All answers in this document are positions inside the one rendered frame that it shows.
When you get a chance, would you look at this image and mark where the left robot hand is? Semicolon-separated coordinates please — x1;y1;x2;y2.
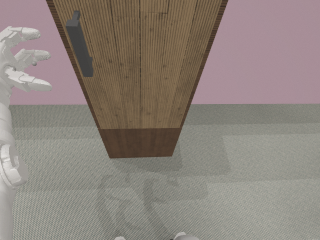
0;26;53;92

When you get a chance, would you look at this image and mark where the cupboard door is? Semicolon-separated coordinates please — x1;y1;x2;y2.
53;0;222;129

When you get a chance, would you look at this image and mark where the robot left forearm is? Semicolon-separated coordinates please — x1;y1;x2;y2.
0;77;16;148

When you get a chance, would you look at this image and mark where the left robot upper arm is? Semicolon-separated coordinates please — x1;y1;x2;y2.
0;143;29;240

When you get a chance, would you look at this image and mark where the handle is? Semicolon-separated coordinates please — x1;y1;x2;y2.
65;10;94;77

